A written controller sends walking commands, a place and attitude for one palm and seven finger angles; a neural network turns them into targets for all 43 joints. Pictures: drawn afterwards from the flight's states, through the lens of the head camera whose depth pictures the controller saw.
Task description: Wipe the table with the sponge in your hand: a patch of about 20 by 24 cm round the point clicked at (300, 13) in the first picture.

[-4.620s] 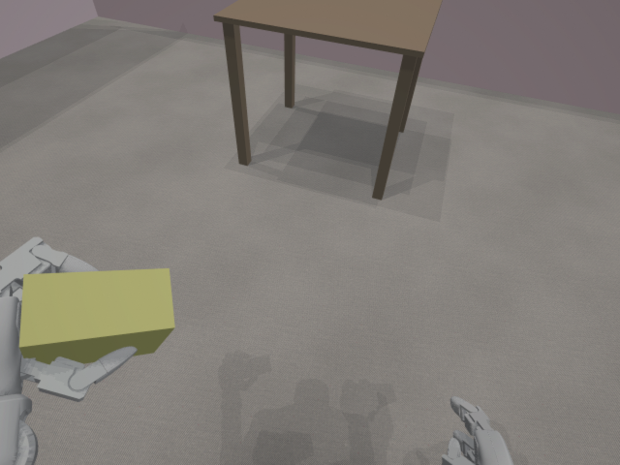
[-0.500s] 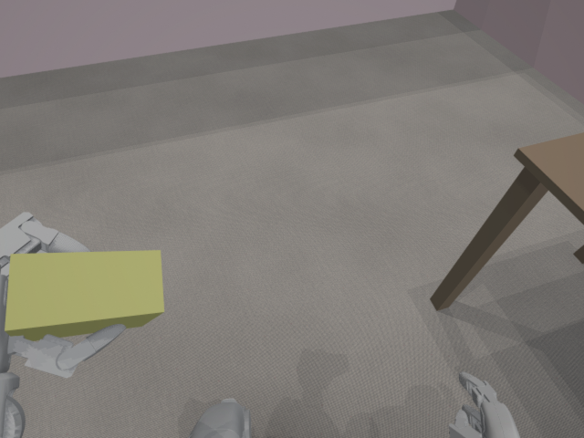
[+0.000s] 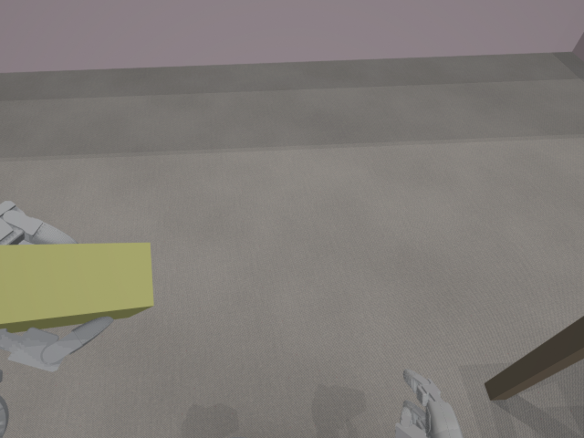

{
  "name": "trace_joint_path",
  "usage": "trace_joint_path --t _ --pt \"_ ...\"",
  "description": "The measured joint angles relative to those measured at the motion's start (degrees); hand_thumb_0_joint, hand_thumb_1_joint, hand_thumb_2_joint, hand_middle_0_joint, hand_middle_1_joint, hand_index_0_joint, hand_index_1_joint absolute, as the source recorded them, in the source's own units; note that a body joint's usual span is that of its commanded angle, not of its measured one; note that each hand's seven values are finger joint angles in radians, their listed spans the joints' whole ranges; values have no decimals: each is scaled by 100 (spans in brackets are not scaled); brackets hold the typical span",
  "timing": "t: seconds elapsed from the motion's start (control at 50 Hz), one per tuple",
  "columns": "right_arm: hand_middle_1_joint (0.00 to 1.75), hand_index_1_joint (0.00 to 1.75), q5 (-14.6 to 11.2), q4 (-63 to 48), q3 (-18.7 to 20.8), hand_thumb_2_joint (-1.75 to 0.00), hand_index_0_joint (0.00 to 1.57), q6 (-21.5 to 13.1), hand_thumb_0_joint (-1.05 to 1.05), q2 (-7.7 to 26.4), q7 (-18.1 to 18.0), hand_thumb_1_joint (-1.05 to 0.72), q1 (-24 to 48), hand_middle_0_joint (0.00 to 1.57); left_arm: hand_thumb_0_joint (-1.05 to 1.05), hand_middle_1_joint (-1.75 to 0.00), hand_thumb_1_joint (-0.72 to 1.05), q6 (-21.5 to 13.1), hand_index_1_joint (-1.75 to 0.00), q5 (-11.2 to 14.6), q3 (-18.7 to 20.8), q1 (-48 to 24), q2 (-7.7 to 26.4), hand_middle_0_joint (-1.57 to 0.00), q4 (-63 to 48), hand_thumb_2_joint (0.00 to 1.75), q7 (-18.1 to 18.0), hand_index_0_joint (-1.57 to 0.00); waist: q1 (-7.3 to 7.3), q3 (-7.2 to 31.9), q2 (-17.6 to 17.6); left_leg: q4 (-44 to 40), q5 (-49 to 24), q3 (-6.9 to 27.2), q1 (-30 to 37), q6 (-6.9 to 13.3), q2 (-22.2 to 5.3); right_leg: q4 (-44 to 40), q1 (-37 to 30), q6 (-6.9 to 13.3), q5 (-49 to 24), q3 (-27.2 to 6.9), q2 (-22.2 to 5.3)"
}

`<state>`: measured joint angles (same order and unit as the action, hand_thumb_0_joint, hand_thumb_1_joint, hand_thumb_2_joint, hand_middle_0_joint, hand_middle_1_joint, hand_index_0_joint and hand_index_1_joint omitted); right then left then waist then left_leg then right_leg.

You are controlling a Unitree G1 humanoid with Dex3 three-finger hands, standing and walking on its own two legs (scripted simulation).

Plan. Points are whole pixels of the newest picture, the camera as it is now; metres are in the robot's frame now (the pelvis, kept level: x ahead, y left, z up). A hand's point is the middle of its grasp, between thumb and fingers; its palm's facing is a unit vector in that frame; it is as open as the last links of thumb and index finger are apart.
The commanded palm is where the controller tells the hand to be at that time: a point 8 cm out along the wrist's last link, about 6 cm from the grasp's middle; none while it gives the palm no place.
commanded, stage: walk to a spot facing it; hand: left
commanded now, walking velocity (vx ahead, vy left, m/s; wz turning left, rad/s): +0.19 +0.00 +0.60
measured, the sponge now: (96, 287) +0.22 +0.22 +0.17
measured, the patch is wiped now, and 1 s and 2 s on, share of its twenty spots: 0.00 0.00 0.00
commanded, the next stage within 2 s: turn to face it in 0.22 s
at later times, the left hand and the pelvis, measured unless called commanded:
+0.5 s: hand (34, 265) +0.22 +0.27 +0.19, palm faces +0.55 -0.72 -0.43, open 10.1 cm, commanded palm +0.17 +0.30 +0.19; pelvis +0.06 -0.01 +0.01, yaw +11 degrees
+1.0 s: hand (152, 241) +0.26 +0.17 +0.19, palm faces +0.32 -0.83 -0.46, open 10.1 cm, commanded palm +0.21 +0.22 +0.19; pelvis +0.04 -0.05 +0.01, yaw -3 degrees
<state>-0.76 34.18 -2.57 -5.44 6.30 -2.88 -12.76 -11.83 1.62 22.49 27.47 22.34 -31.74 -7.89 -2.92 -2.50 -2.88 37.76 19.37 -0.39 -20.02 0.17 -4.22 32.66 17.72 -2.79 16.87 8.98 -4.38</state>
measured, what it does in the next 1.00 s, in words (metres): steps on the spot: left foot, then right foot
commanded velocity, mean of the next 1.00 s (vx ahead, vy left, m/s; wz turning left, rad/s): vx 0.00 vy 0.00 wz -0.25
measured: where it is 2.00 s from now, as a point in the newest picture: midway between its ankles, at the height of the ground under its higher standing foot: outside the picture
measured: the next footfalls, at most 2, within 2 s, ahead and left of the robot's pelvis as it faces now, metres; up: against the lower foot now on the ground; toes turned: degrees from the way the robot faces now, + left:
left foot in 0.30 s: +0.14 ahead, +0.13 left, +0.00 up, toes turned +19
right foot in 0.64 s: +0.16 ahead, -0.12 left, +0.00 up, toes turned +1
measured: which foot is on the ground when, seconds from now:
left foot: down 0.00-0.00, up 0.02-0.28, down 0.30-0.64, up 0.66-1.00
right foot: down 0.00-0.30, up 0.32-0.62, down 0.64-1.00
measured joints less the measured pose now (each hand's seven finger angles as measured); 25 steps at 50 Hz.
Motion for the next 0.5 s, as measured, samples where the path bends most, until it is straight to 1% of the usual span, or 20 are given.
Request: trace_joint_path --t 0.02,0.04,0.06,0.08,0.1,0.12,0.14,0.16,0.2,0.24,0.28,0.3,0.32,0.34,0.36,0.38,0.4,0.44,0.5 --pt "30 30 4 67 20 -90 21 33 1 95 -24 -90 36 21 -1 -134 -49 67 -133 -24 -70 -133 -76 -75 114 99 -4 -76 -15 -16 -32 585 440 33 -182 19 20 147 14 125 -217 64 -34" --pt "30 30 33 176 47 -90 21 64 1 211 -44 -90 88 21 -1 -134 -49 137 -133 -30 -170 -268 -179 -75 235 99 -9 -75 -13 -46 -51 1285 671 52 -392 0 71 313 -13 208 -121 149 -94" --pt "30 30 55 285 77 -90 21 100 1 326 -50 -90 138 21 -1 -134 -49 190 -133 -23 -257 -359 -280 -75 339 99 -14 -75 -8 -73 -38 1958 742 28 -596 -45 122 380 -88 251 37 221 -159" --pt "30 30 67 363 111 -90 21 141 2 433 -53 -90 185 21 -1 -134 -49 222 -133 -13 -320 -395 -369 -75 404 99 -16 -75 0 -102 -4 2520 736 -36 -774 -107 148 357 -186 263 154 276 -216" --pt "30 30 71 406 150 -90 21 188 2 525 -60 -90 232 21 -1 -134 -49 248 -133 -8 -359 -389 -431 -75 420 99 -16 -75 19 -143 49 2879 729 -121 -905 -163 150 283 -292 256 210 318 -269" --pt "30 30 76 413 193 -90 21 229 2 599 -75 -90 277 20 -1 -134 -49 260 -133 -14 -381 -357 -461 -75 393 99 -23 -75 52 -197 121 3005 740 -220 -981 -206 135 183 -399 219 210 359 -325" --pt "30 30 85 381 238 -90 21 260 2 658 -93 -90 313 20 -1 -134 -49 257 -133 -24 -386 -306 -456 -75 330 99 -35 -75 92 -255 207 2908 748 -331 -1006 -230 109 87 -489 182 187 399 -384" --pt "30 30 93 315 285 -90 21 284 2 702 -109 -90 338 20 -1 -134 -49 249 -133 -33 -376 -246 -418 -75 235 99 -48 -75 135 -311 304 2621 746 -450 -981 -240 81 13 -558 173 176 438 -445" --pt "30 30 101 111 382 -90 21 318 2 768 -135 -90 352 20 -1 -134 -49 223 -133 -25 -312 -104 -277 -75 -36 99 -84 -75 225 -392 489 1755 663 -695 -836 -239 41 -38 -630 156 208 529 -563" --pt "30 30 100 -124 479 -90 20 336 2 825 -150 -90 342 20 -1 -134 -49 191 -133 11 -195 60 -99 -75 -374 99 -139 -75 297 -422 628 824 432 -906 -620 -237 61 93 -604 107 334 610 -672" --pt "30 30 90 -354 561 -90 20 347 2 897 -165 -90 337 20 -1 -134 -49 136 -134 69 -24 230 64 -75 -697 99 -211 -75 349 -403 681 -159 -158 -1071 -260 -216 170 587 -425 38 565 622 -794" --pt "30 30 77 -459 610 -90 20 335 2 932 -169 -90 358 20 -1 -134 -49 89 -134 110 76 293 137 -75 -816 99 -249 -75 362 -389 633 -438 -765 -1061 -130 -55 178 1110 -203 6 664 558 -829" --pt "30 30 62 -473 677 -90 20 307 2 868 -170 -90 431 20 -1 -134 -49 41 -134 141 153 218 240 -75 -817 99 -266 -75 387 -449 659 -232 -859 -1031 -205 115 191 1806 61 -53 1081 298 -799" --pt "30 30 57 -438 707 -90 20 271 2 781 -145 -91 503 20 -1 -134 -49 -16 -134 132 201 88 328 -75 -717 99 -244 -75 405 -508 656 -25 -729 -963 -262 217 182 2488 321 -80 1428 3 -648" --pt "29 29 36 -387 688 -90 20 252 2 688 -98 -91 555 20 -1 -134 -49 -45 -134 110 240 -24 400 -75 -584 99 -206 -75 417 -533 639 59 -595 -884 -274 260 161 3041 562 -96 1591 -218 -471" --pt "29 29 12 -339 638 -90 20 246 2 595 -37 -91 583 19 -1 -134 -49 -37 -134 94 272 -94 446 -75 -468 99 -170 -75 422 -523 618 46 -523 -808 -259 259 133 3409 773 -104 1599 -352 -318" --pt "29 29 -10 -297 572 -90 20 239 1 501 23 -91 588 19 -1 -134 -49 -9 -134 85 295 -119 460 -75 -390 99 -145 -75 418 -499 598 -28 -516 -745 -220 233 102 3568 933 -102 1504 -416 -206" --pt "29 29 -25 -245 424 -90 20 198 1 333 117 -91 536 20 -1 -134 -49 56 -134 94 292 -53 389 -75 -371 99 -119 -75 369 -429 553 -259 -623 -669 -102 137 37 3372 1101 -98 1142 -430 -82" --pt "30 30 -3 -203 209 -90 20 74 1 153 164 -90 360 20 -1 -134 -49 74 -134 105 145 154 158 -75 -444 99 -85 -75 210 -285 442 -584 -767 -646 83 64 -54 2387 996 -75 659 -359 26"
